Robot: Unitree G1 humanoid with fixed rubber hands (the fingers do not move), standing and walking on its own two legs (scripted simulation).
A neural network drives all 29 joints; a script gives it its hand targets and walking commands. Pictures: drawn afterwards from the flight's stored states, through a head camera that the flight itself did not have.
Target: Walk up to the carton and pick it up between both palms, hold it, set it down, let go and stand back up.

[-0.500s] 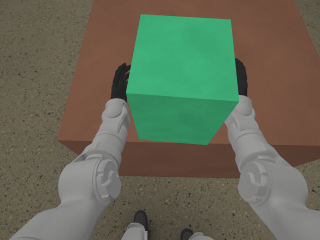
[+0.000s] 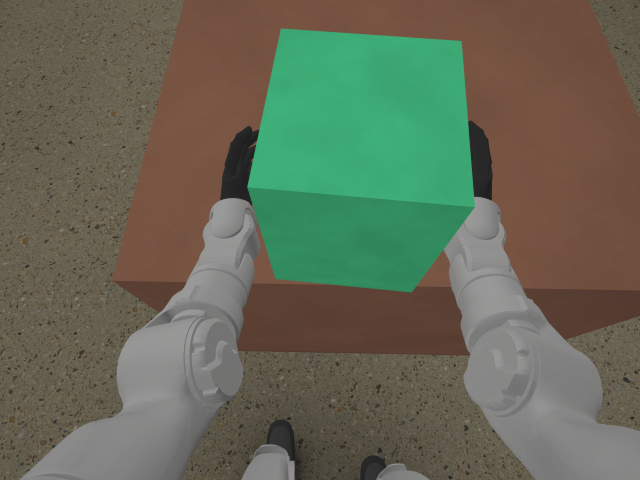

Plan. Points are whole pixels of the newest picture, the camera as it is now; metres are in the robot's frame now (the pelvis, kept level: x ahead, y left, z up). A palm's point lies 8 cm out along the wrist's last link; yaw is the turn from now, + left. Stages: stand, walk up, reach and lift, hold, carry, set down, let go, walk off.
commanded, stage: reach and lift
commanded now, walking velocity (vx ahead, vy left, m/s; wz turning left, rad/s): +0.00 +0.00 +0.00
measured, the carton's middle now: (354, 177) +0.47 -0.04 +0.02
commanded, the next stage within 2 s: none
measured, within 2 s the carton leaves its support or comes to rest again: leaves its support in 1.04 s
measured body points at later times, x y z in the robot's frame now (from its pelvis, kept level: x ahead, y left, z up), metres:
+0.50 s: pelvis +0.00 +0.00 +0.00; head +0.14 +0.01 +0.43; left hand +0.48 +0.11 +0.01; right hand +0.46 -0.18 +0.02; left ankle +0.06 +0.13 -0.71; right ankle -0.04 -0.12 -0.71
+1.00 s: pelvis +0.00 +0.00 +0.00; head +0.14 +0.01 +0.43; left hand +0.47 +0.11 +0.02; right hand +0.45 -0.18 +0.03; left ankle +0.06 +0.13 -0.71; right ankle -0.04 -0.12 -0.71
